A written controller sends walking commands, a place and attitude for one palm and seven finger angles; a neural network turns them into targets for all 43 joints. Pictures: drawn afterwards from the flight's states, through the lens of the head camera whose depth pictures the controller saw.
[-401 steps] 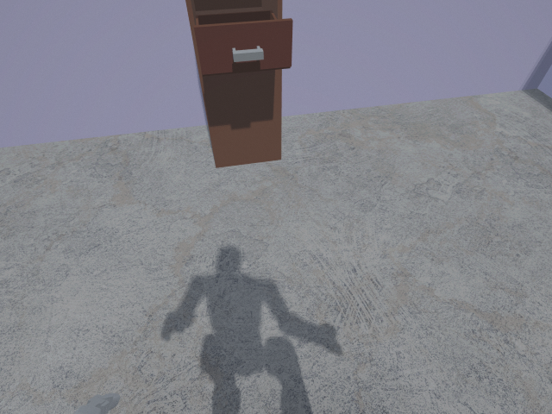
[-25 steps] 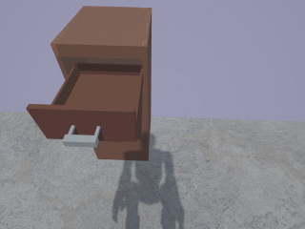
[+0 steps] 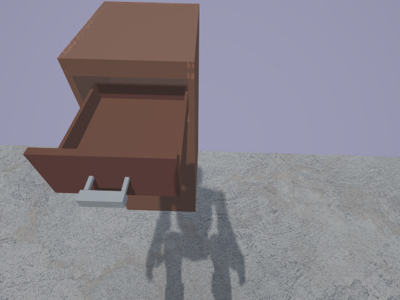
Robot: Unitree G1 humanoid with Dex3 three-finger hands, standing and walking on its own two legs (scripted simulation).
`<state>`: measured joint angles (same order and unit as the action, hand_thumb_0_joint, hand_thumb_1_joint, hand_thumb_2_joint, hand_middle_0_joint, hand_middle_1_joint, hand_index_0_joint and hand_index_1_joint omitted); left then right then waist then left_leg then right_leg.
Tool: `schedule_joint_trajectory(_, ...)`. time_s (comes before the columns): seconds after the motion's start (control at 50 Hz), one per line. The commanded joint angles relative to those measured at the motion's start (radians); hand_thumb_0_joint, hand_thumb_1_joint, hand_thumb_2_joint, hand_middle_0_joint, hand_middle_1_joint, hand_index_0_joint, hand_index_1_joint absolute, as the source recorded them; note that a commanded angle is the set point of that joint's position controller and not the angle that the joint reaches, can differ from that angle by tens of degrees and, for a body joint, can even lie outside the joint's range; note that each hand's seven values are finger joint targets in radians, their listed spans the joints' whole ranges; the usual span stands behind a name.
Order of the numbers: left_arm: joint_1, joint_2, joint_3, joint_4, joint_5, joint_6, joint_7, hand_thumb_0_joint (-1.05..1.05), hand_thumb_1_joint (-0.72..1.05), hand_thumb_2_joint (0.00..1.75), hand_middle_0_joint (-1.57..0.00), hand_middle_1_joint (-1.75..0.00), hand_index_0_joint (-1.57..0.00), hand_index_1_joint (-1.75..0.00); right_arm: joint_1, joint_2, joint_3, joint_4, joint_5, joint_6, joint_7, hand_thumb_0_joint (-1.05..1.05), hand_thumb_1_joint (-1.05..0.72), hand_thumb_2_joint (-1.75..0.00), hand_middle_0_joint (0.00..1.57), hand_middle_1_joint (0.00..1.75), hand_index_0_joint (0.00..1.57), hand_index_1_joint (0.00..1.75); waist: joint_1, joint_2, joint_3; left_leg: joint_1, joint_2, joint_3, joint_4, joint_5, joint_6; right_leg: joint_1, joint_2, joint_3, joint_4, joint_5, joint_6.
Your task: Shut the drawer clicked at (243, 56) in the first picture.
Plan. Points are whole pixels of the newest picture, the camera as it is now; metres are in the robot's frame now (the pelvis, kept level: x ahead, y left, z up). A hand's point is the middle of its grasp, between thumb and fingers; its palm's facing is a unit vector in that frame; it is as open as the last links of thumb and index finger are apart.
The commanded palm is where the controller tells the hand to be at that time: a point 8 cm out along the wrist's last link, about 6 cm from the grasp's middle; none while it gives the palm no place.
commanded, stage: come to a stop and stand still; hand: left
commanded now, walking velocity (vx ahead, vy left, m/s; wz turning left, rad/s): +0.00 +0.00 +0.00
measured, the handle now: (105, 189) +0.34 +0.24 -0.01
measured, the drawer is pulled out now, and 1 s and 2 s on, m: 0.30 0.30 0.30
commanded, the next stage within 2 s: look again from close up in 0.32 s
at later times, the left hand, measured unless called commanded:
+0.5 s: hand out of the picture +0.04 +0.19 -0.17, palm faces +0.01 -0.97 -0.24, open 7.3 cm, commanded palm none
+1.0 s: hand out of the picture -0.03 +0.16 -0.17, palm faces +0.01 -0.98 -0.20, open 7.3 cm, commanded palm none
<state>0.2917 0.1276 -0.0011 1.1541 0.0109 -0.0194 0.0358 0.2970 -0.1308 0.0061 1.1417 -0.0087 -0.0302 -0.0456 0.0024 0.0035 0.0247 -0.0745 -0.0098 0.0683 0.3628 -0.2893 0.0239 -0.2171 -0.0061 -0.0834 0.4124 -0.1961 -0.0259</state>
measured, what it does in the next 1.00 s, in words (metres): stands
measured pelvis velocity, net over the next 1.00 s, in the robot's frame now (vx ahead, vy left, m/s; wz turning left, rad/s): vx -0.02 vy -0.01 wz -0.01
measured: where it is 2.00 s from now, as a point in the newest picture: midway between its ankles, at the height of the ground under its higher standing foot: outside the picture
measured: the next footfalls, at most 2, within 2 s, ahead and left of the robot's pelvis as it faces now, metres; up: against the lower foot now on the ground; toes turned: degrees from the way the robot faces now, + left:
left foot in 1.70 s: +0.11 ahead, +0.15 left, +0.00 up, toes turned +5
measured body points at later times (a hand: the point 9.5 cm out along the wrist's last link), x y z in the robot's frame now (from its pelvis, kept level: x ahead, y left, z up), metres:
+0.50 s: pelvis +0.00 +0.00 +0.00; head +0.02 -0.01 +0.45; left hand +0.04 +0.24 -0.15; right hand +0.02 -0.24 -0.16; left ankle -0.06 +0.10 -0.74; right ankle +0.02 -0.10 -0.74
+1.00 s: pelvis -0.02 -0.01 +0.00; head -0.01 -0.03 +0.44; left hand -0.03 +0.21 -0.16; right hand -0.05 -0.21 -0.17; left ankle -0.06 +0.10 -0.74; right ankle +0.02 -0.10 -0.74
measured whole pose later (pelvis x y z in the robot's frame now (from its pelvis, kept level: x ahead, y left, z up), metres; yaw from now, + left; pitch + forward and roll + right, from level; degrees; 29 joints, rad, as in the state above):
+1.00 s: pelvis -0.02 -0.01 +0.00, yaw +0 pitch -2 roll +1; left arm 0.29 0.13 -0.02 1.13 0.00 -0.01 0.02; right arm 0.34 -0.15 0.04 1.13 -0.02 -0.02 -0.03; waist -0.01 0.03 0.05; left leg -0.10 -0.02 0.08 0.42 -0.29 0.02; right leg -0.25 -0.02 -0.07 0.49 -0.21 -0.04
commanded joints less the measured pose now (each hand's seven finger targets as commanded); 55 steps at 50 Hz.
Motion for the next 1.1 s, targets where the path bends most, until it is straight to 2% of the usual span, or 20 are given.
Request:
schedule_joint_trajectory(0.0,0.058,0.110,0.020,-0.028,-0.002,-0.008,0.008,0.00,0.90,0.90,-0.20,-0.30,-0.20,-0.30,0.087,-0.110,-0.020,-0.015,0.002,-0.006,-0.007,0.00,-0.90,-0.90,0.20,0.30,0.20,0.30,0.000,0.008,0.022,-0.052,0.138,-0.093,-0.061,0.308,0.004,0.077,-0.115,0.106,-0.040,0.253,-0.007)
schedule_joint_trajectory(0.18,0.009,0.151,0.026,-0.044,-0.003,-0.008,0.006,0.00,0.90,0.90,-0.20,-0.30,-0.20,-0.30,0.060,-0.148,-0.024,-0.020,0.000,-0.005,-0.007,0.00,-0.90,-0.90,0.20,0.30,0.20,0.30,0.000,0.004,0.014,-0.033,0.141,-0.097,-0.063,0.355,-0.001,0.106,-0.119,0.101,-0.037,0.293,-0.013)
schedule_joint_trajectory(0.24,-0.009,0.167,0.029,-0.047,-0.004,-0.009,0.004,0.00,0.90,0.90,-0.20,-0.30,-0.20,-0.30,0.046,-0.159,-0.025,-0.019,0.000,-0.004,-0.005,0.00,-0.90,-0.90,0.20,0.30,0.20,0.30,0.002,0.004,0.022,-0.041,0.141,-0.096,-0.074,0.313,-0.002,0.111,-0.121,0.102,-0.048,0.271,-0.013)
schedule_joint_trajectory(0.38,-0.039,0.194,0.034,-0.060,-0.004,-0.011,0.001,0.00,0.90,0.90,-0.20,-0.30,-0.20,-0.30,0.017,-0.191,-0.029,-0.026,-0.002,-0.005,-0.002,0.00,-0.90,-0.90,0.20,0.30,0.20,0.30,0.003,-0.007,0.016,-0.033,0.143,-0.103,-0.083,0.305,-0.002,0.120,-0.124,0.105,-0.059,0.272,-0.016)
schedule_joint_trajectory(0.4,0.068,0.148,0.020,-0.025,0.004,-0.027,0.045,0.00,0.90,0.90,-0.20,-0.30,-0.20,-0.30,-0.047,-0.155,-0.019,-0.088,0.007,-0.016,0.014,0.00,-0.90,-0.90,0.20,0.30,0.20,0.30,0.032,-0.009,0.004,-0.117,0.157,-0.037,0.137,0.382,-0.017,0.110,-0.165,0.136,0.023,0.648,0.008)
schedule_joint_trajectory(0.42,0.039,0.190,0.022,-0.062,-0.003,-0.033,0.035,0.00,0.90,0.90,-0.20,-0.30,-0.20,-0.30,0.037,-0.119,-0.014,-0.109,0.002,-0.001,0.015,0.00,-0.90,-0.90,0.20,0.30,0.20,0.30,-0.021,0.022,-0.069,-0.141,0.094,-0.082,0.086,0.107,-0.018,0.169,-0.210,0.176,0.042,0.564,-0.035)
schedule_joint_trajectory(0.44,0.003,0.174,0.010,-0.070,-0.007,-0.033,0.022,0.00,0.90,0.90,-0.20,-0.30,-0.20,-0.30,0.035,-0.114,-0.010,-0.102,-0.002,-0.001,0.015,0.00,-0.90,-0.90,0.20,0.30,0.20,0.30,-0.020,0.087,-0.024,-0.136,0.091,-0.084,0.023,0.081,-0.012,0.112,-0.193,0.165,0.044,0.478,-0.047)
schedule_joint_trajectory(0.46,-0.009,0.174,0.011,-0.085,-0.007,-0.029,0.014,0.00,0.90,0.90,-0.20,-0.30,-0.20,-0.30,0.056,-0.115,-0.008,-0.109,-0.009,-0.002,0.020,0.00,-0.90,-0.90,0.20,0.30,0.20,0.30,-0.023,0.136,-0.067,-0.122,0.105,-0.081,0.021,0.177,-0.005,0.122,-0.157,0.127,0.061,0.380,-0.051)
schedule_joint_trajectory(0.48,-0.006,0.160,0.011,-0.092,-0.008,-0.025,0.010,0.00,0.90,0.90,-0.20,-0.30,-0.20,-0.30,0.067,-0.125,-0.006,-0.114,-0.012,-0.002,0.018,0.00,-0.90,-0.90,0.20,0.30,0.20,0.30,-0.018,0.099,-0.089,-0.111,0.121,-0.094,0.033,0.228,0.001,0.123,-0.135,0.105,0.066,0.282,-0.047)
schedule_joint_trajectory(0.5,-0.012,0.151,0.008,-0.089,-0.006,-0.021,0.007,0.00,0.90,0.90,-0.20,-0.30,-0.20,-0.30,0.061,-0.133,-0.005,-0.116,-0.011,-0.002,0.016,0.00,-0.90,-0.90,0.20,0.30,0.20,0.30,-0.017,0.072,-0.079,-0.104,0.130,-0.098,0.036,0.279,0.005,0.110,-0.123,0.097,0.070,0.253,-0.043)
schedule_joint_trajectory(0.54,-0.019,0.139,0.003,-0.090,-0.007,-0.014,0.002,0.00,0.90,0.90,-0.20,-0.30,-0.20,-0.30,0.060,-0.143,-0.002,-0.126,-0.008,-0.002,0.012,0.00,-0.90,-0.90,0.20,0.30,0.20,0.30,-0.015,-0.003,-0.035,-0.111,0.134,-0.106,0.024,0.283,0.010,0.085,-0.116,0.093,0.061,0.217,-0.037)
schedule_joint_trajectory(0.58,-0.027,0.131,0.001,-0.094,-0.007,-0.007,0.000,0.00,0.90,0.90,-0.20,-0.30,-0.20,-0.30,0.054,-0.149,-0.001,-0.126,-0.009,-0.002,0.011,0.00,-0.90,-0.90,0.20,0.30,0.20,0.30,-0.009,-0.019,0.029,-0.132,0.132,-0.112,0.005,0.268,0.014,0.056,-0.105,0.098,0.054,0.163,-0.033)
schedule_joint_trajectory(0.62,-0.025,0.130,-0.001,-0.092,-0.008,-0.001,-0.002,0.00,0.90,0.90,-0.20,-0.30,-0.20,-0.30,0.053,-0.146,0.002,-0.123,-0.008,0.001,0.011,0.00,-0.90,-0.90,0.20,0.30,0.20,0.30,-0.008,-0.026,0.089,-0.162,0.125,-0.116,-0.024,0.162,0.016,0.019,-0.101,0.107,0.029,0.073,-0.030)
schedule_joint_trajectory(0.68,-0.011,0.126,0.000,-0.090,-0.007,0.002,-0.004,0.00,0.90,0.90,-0.20,-0.30,-0.20,-0.30,0.063,-0.139,0.005,-0.109,-0.008,0.000,0.014,0.00,-0.90,-0.90,0.20,0.30,0.20,0.30,-0.005,-0.013,0.117,-0.180,0.120,-0.118,-0.054,0.087,0.019,0.004,-0.094,0.115,0.014,0.018,-0.028)
schedule_joint_trajectory(0.74,0.004,0.123,0.001,-0.085,-0.008,0.001,-0.005,0.00,0.90,0.90,-0.20,-0.30,-0.20,-0.30,0.071,-0.131,0.010,-0.096,-0.007,-0.002,0.014,0.00,-0.90,-0.90,0.20,0.30,0.20,0.30,-0.001,-0.033,0.104,-0.181,0.111,-0.116,-0.063,0.048,0.021,0.017,-0.096,0.129,-0.002,0.001,-0.027)
schedule_joint_trajectory(0.78,0.011,0.120,0.002,-0.083,-0.008,0.000,-0.006,0.00,0.90,0.90,-0.20,-0.30,-0.20,-0.30,0.081,-0.127,0.011,-0.084,-0.007,-0.003,0.014,0.00,-0.90,-0.90,0.20,0.30,0.20,0.30,-0.001,-0.022,0.088,-0.174,0.111,-0.111,-0.066,0.044,0.021,0.023,-0.096,0.128,-0.003,0.001,-0.027)
schedule_joint_trajectory(0.9,0.032,0.110,0.002,-0.065,-0.009,-0.008,-0.005,0.00,0.90,0.90,-0.20,-0.30,-0.20,-0.30,0.100,-0.104,0.012,-0.048,-0.004,-0.007,0.013,0.00,-0.90,-0.90,0.20,0.30,0.20,0.30,-0.001,-0.024,0.039,-0.147,0.105,-0.097,-0.050,0.075,0.018,0.052,-0.107,0.137,-0.009,0.053,-0.028)
schedule_joint_trajectory(1.0,0.044,0.100,0.000,-0.048,-0.008,-0.008,-0.004,0.00,0.90,0.90,-0.20,-0.30,-0.20,-0.30,0.109,-0.086,0.013,-0.025,-0.003,-0.004,0.010,0.00,-0.90,-0.90,0.20,0.30,0.20,0.30,-0.002,-0.013,0.063,-0.152,0.105,-0.090,-0.050,0.061,0.013,0.038,-0.107,0.141,-0.022,0.046,-0.031)
schedule_joint_trajectory(1.02,0.052,0.096,0.001,-0.045,-0.007,-0.007,-0.004,0.00,0.90,0.90,-0.20,-0.30,-0.20,-0.30,0.119,-0.081,0.015,-0.017,-0.005,0.000,0.011,0.00,-0.90,-0.90,0.20,0.30,0.20,0.30,0.000,-0.005,0.066,-0.160,0.097,-0.082,-0.044,0.004,0.012,0.036,-0.112,0.148,-0.030,-0.026,-0.035)
schedule_joint_trajectory(1.08,0.068,0.111,0.014,-0.052,0.002,-0.002,-0.006,0.00,0.90,0.90,-0.20,-0.30,-0.20,-0.30,0.143,-0.077,0.010,-0.013,-0.012,0.017,0.018,0.00,-0.90,-0.90,0.20,0.30,0.20,0.30,0.004,-0.048,0.099,-0.198,0.062,-0.052,0.017,-0.140,0.015,-0.014,-0.123,0.201,-0.079,-0.310,-0.054)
